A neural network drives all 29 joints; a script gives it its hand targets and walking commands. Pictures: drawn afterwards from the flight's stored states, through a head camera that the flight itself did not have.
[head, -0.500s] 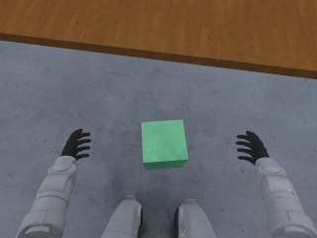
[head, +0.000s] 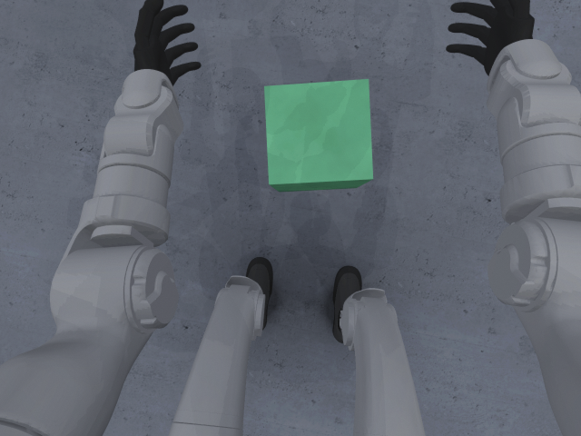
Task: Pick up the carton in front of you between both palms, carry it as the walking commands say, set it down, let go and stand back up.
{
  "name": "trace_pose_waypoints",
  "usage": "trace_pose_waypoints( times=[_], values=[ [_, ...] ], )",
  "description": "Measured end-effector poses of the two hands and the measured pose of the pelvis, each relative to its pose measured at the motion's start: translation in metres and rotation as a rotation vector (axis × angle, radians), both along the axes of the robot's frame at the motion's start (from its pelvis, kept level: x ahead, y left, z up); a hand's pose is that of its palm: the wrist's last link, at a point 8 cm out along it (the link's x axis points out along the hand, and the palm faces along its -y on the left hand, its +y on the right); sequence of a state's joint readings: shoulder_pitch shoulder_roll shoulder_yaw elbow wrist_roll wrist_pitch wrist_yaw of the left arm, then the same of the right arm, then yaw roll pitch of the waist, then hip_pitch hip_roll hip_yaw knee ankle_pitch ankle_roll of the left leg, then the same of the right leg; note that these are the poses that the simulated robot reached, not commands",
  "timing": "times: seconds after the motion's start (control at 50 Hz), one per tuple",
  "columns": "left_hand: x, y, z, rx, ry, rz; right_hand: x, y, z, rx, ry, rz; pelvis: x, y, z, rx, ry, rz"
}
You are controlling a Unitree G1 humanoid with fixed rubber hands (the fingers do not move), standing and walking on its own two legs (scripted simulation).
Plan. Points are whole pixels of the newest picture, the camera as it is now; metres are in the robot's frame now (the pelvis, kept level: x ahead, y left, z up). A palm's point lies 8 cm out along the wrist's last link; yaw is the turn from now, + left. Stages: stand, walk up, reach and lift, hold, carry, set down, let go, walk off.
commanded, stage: reach and lift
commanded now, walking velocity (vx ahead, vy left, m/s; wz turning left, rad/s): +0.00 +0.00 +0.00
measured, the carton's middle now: (316, 144) +0.53 +0.01 -0.52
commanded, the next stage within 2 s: none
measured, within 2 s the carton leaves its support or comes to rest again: leaves its support in 1.74 s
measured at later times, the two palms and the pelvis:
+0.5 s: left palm (210, 125) +0.51 +0.20 -0.31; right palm (431, 119) +0.54 -0.19 -0.31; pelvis +0.00 +0.01 -0.15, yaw +1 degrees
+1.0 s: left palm (233, 141) +0.51 +0.19 -0.46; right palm (399, 135) +0.55 -0.17 -0.46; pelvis -0.03 +0.01 -0.28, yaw +2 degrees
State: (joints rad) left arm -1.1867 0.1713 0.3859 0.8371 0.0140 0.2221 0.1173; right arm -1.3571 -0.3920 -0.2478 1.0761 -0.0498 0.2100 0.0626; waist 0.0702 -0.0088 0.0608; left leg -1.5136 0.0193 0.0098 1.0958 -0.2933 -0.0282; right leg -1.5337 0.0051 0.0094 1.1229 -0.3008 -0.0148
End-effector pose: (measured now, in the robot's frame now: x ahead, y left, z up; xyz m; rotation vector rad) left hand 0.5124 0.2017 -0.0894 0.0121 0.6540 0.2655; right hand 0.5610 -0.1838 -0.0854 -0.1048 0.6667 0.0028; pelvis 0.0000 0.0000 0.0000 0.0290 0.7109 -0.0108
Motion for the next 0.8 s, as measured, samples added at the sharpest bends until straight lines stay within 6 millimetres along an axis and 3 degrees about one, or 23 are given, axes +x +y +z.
trace_pose_waypoints(
  times=[0.12, 0.22, 0.34, 0.52, 0.64, 0.8],
  values=[
    [0.008, -0.003, -0.026, 0.002, -0.007, -0.001, 0.01, 0.003, -0.029, 0.004, -0.006, -0.007, 0.017, 0.0, -0.002, 0.004, 0.086, 0.002],
    [0.004, -0.002, -0.062, -0.007, 0.012, 0.003, 0.005, 0.007, -0.066, 0.012, 0.013, -0.025, 0.028, 0.001, -0.02, 0.008, 0.167, 0.004],
    [-0.001, -0.002, -0.127, -0.01, 0.036, -0.003, -0.008, 0.007, -0.134, 0.003, 0.04, -0.051, 0.027, 0.005, -0.068, 0.008, 0.23, 0.007],
    [-0.006, -0.001, -0.228, -0.004, 0.03, -0.014, -0.017, -0.002, -0.236, -0.017, 0.014, -0.067, 0.0, 0.011, -0.162, 0.011, 0.179, 0.009],
    [-0.007, -0.001, -0.271, -0.01, 0.036, -0.01, -0.015, 0.003, -0.277, -0.01, 0.01, -0.063, -0.02, 0.011, -0.212, 0.015, 0.081, 0.011],
    [-0.007, -0.007, -0.321, -0.025, 0.082, -0.021, -0.014, 0.012, -0.326, -0.006, 0.059, -0.055, -0.033, 0.009, -0.249, 0.017, -0.008, 0.015]
  ],
)
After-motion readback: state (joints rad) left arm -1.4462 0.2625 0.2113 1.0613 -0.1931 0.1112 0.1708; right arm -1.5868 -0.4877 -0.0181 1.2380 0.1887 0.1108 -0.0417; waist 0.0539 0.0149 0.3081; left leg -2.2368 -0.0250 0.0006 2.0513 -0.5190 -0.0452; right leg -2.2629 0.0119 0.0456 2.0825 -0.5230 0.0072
